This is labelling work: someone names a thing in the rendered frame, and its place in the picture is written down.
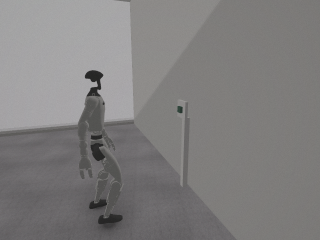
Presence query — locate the robot head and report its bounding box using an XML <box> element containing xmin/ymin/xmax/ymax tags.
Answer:
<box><xmin>85</xmin><ymin>70</ymin><xmax>104</xmax><ymax>97</ymax></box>

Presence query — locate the robot right upper arm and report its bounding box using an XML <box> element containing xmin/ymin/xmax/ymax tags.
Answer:
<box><xmin>77</xmin><ymin>96</ymin><xmax>99</xmax><ymax>129</ymax></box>

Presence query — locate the robot right forearm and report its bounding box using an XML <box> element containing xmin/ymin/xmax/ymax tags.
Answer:
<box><xmin>77</xmin><ymin>122</ymin><xmax>89</xmax><ymax>158</ymax></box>

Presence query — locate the button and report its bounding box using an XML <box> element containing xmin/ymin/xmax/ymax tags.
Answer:
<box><xmin>177</xmin><ymin>106</ymin><xmax>183</xmax><ymax>114</ymax></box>

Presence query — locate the robot left hand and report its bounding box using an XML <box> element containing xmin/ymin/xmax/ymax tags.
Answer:
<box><xmin>104</xmin><ymin>136</ymin><xmax>116</xmax><ymax>151</ymax></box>

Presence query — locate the robot right hand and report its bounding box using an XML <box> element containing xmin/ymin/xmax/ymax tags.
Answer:
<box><xmin>79</xmin><ymin>156</ymin><xmax>93</xmax><ymax>179</ymax></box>

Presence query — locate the panel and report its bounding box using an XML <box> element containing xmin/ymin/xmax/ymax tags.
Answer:
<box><xmin>177</xmin><ymin>99</ymin><xmax>190</xmax><ymax>187</ymax></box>

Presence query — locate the robot left forearm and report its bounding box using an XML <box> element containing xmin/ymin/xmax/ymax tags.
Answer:
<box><xmin>101</xmin><ymin>127</ymin><xmax>108</xmax><ymax>138</ymax></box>

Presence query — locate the right robot shin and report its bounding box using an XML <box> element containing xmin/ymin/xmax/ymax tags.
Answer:
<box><xmin>104</xmin><ymin>181</ymin><xmax>124</xmax><ymax>218</ymax></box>

